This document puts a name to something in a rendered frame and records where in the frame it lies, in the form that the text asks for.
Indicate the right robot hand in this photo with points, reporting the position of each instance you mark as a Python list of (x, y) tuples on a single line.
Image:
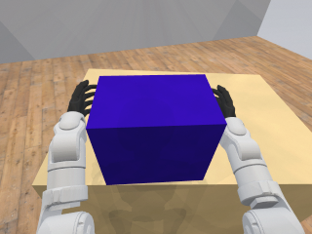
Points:
[(224, 101)]

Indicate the robot right upper arm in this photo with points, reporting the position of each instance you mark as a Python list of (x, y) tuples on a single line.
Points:
[(270, 221)]

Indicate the carton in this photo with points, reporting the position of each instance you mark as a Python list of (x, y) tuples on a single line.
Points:
[(154, 128)]

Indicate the left robot forearm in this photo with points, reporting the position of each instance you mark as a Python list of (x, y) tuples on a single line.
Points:
[(66, 177)]

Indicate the robot left upper arm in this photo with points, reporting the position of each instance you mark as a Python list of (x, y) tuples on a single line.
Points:
[(72, 223)]

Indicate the pedestal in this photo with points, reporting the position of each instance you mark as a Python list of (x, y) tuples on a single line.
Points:
[(211, 205)]

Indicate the left robot hand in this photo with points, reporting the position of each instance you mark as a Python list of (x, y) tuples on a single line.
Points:
[(77, 102)]

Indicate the right robot forearm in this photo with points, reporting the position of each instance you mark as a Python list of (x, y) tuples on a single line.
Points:
[(256, 186)]

